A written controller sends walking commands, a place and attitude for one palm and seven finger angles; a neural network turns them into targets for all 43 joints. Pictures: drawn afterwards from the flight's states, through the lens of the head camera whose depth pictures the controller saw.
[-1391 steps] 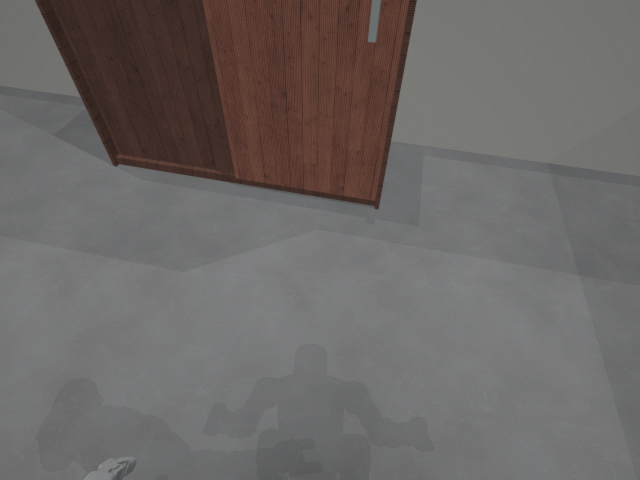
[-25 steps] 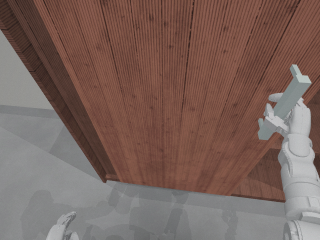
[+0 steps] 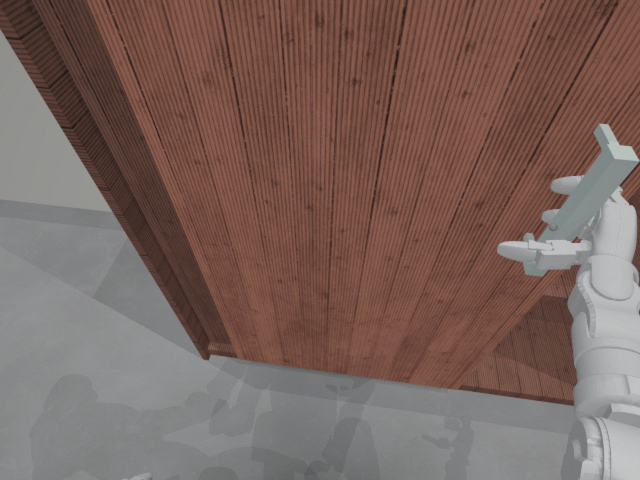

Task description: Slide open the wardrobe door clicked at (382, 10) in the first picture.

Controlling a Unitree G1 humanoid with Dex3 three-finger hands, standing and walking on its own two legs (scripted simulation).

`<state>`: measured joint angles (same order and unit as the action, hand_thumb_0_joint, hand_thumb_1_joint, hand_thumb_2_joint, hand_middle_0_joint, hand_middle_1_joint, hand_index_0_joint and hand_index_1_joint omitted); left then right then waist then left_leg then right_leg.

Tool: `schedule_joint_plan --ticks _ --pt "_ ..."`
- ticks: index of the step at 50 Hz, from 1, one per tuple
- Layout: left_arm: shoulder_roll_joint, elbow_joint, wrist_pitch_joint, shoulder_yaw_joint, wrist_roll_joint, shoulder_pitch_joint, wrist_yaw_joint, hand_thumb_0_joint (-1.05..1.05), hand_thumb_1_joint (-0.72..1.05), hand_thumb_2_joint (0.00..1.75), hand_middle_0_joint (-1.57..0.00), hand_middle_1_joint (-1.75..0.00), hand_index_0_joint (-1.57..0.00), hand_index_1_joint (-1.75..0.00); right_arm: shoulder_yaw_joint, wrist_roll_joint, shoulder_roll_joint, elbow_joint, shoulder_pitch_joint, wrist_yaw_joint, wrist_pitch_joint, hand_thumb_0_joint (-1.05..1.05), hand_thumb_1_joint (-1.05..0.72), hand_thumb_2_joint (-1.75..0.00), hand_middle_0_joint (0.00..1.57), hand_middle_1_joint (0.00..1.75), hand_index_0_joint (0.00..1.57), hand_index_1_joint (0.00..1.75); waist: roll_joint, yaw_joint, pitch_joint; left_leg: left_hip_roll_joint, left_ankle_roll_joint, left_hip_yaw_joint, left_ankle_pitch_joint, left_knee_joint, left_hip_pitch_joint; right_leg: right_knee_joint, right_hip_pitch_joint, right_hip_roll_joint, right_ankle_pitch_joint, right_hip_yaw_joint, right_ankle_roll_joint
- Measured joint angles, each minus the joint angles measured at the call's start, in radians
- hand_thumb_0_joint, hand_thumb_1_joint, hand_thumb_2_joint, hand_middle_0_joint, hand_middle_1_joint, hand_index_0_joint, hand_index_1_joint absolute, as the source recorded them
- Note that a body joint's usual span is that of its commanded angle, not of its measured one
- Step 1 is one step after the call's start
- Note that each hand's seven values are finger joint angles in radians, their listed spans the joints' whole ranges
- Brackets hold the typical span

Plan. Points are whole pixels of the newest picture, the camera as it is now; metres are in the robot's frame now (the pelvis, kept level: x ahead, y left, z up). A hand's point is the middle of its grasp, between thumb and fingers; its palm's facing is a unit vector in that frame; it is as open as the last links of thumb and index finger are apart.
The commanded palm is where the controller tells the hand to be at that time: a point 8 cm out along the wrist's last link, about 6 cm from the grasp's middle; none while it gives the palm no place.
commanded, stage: loosen the grip on the handle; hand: right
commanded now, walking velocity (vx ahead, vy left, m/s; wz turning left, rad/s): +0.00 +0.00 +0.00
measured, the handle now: (565, 207) +0.46 -0.26 +0.11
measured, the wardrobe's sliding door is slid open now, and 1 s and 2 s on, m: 0.54 0.54 0.54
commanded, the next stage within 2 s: slip the hand off the handle in 0.16 s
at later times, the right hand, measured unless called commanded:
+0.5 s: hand (562, 230) +0.42 -0.25 +0.10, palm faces +0.33 +0.93 -0.17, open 13.5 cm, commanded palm +0.39 -0.32 +0.11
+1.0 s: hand (630, 244) +0.41 -0.33 +0.10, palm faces +0.35 +0.92 -0.17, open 14.0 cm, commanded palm +0.35 -0.37 +0.11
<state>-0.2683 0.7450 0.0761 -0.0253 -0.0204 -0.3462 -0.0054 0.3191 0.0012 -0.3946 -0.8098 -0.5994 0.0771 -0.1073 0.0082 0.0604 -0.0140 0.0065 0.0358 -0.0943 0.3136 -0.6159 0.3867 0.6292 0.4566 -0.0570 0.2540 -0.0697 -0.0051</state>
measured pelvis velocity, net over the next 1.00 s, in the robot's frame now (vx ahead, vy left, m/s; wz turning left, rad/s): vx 0.02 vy -0.01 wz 0.02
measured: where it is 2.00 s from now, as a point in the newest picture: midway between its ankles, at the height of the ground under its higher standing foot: outside the picture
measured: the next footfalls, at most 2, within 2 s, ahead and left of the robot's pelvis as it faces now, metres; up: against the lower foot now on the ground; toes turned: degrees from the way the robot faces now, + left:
none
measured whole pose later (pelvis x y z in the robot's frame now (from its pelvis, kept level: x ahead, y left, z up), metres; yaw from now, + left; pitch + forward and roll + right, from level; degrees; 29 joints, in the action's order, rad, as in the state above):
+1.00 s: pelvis +0.02 -0.01 +0.00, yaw +1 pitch +7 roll +1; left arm -0.29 0.72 0.06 -0.01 -0.04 -0.35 -0.07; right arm 0.51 0.09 -0.56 -0.78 -0.46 -0.13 -0.12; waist 0.01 0.07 -0.03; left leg 0.01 0.02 -0.07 0.33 -0.62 0.41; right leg 0.67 0.48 -0.06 0.30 -0.09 -0.02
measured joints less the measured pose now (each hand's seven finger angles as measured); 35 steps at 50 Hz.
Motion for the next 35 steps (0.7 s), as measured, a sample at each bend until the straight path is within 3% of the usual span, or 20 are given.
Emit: schedule_joint_plan --ticks 8,21,26,35 --pt "0.0 0.008 -0.009 0.0 -0.003 0.013 -0.022 0.01 0.9 0.9 -0.21 -0.3 -0.2 -0.3 -0.008 0.011 0.012 0.059 0.035 -0.014 0.017 -0.01 0.51 -0.22 0.38 1.28 0.48 1.34 0.003 -0.006 0.0 -0.003 -0.004 -0.003 0.005 0.012 -0.017 -0.006 -0.012 0.004 0.007 0.003 -0.001" --pt "0.023 -0.018 -0.015 0.028 0.002 0.081 -0.044 0.01 0.9 0.9 -0.21 -0.3 -0.21 -0.3 -0.005 0.011 0.03 0.105 0.078 -0.015 0.047 -0.01 0.54 -0.2 0.34 1.21 0.45 1.28 0.004 -0.008 -0.013 -0.002 -0.006 0.002 0.005 0.026 -0.04 -0.018 -0.036 0.005 0.01 -0.001 -0.002" --pt "0.027 -0.027 -0.022 0.039 0.001 0.089 -0.058 0.01 0.9 0.9 -0.21 -0.3 -0.21 -0.3 0.042 0.018 -0.001 0.079 0.081 -0.035 0.049 -0.01 0.54 -0.2 0.33 1.2 0.45 1.27 0.001 -0.002 -0.012 0.003 -0.005 0.008 0.002 0.031 -0.044 -0.022 -0.043 0.0 0.01 -0.005 0.001" --pt "0.003 -0.017 -0.02 0.03 -0.007 0.046 -0.068 0.01 0.9 0.9 -0.21 -0.3 -0.21 -0.3 0.11 0.033 -0.112 0.011 0.064 -0.099 0.021 -0.01 0.54 -0.2 0.27 1.17 0.38 1.23 0.002 -0.004 0.0 0.007 -0.003 0.002 0.005 0.023 -0.025 -0.002 -0.016 -0.005 0.018 0.002 0.002"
